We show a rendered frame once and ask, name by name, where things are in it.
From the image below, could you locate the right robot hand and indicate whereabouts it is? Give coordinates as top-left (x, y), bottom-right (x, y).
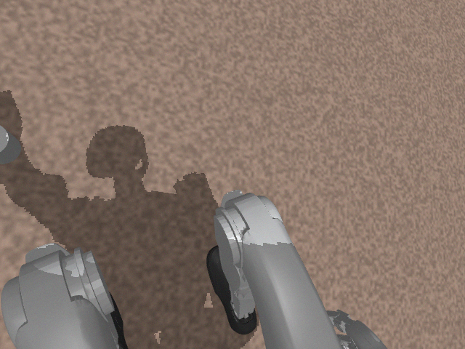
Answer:
top-left (326, 310), bottom-right (387, 349)

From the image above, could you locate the right robot foot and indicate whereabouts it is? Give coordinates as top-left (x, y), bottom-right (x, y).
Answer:
top-left (206, 245), bottom-right (256, 334)

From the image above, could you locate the tin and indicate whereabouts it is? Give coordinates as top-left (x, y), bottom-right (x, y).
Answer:
top-left (0, 125), bottom-right (21, 164)

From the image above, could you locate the left robot foot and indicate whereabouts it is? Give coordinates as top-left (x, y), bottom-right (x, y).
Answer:
top-left (110, 293), bottom-right (128, 349)

